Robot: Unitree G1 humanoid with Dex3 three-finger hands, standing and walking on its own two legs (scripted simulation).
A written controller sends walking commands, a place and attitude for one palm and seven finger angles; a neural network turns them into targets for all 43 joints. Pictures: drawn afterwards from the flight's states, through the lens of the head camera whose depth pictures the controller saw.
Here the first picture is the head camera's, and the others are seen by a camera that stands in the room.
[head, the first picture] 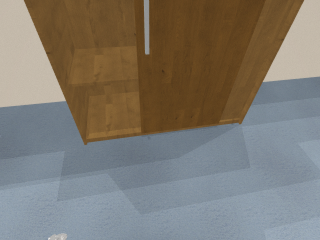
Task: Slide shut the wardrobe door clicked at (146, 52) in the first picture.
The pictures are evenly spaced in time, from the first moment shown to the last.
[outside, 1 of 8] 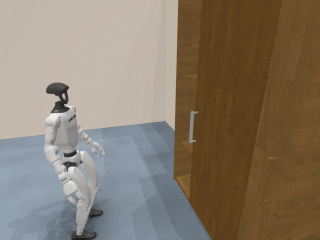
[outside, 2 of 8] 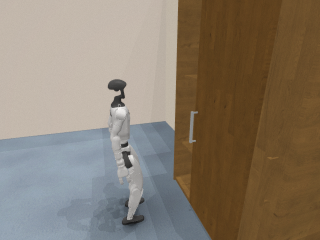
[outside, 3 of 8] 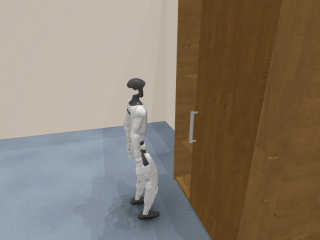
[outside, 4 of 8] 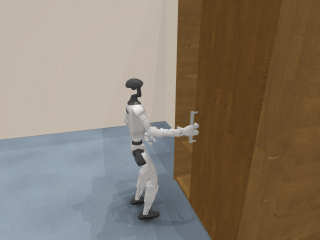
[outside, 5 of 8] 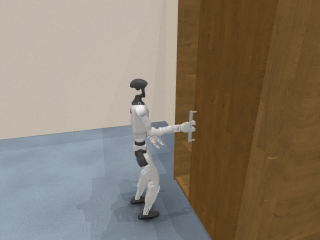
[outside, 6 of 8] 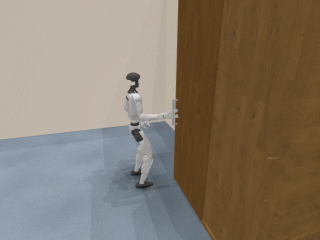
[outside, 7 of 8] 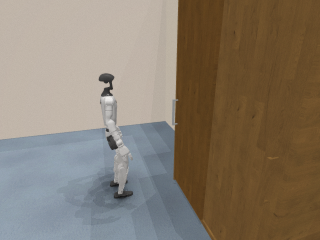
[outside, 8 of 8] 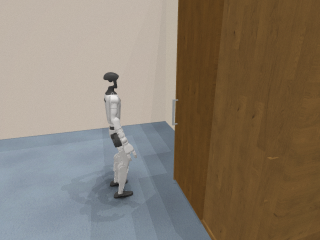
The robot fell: no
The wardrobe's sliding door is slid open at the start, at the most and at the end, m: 0.43 0.43 0.00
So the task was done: yes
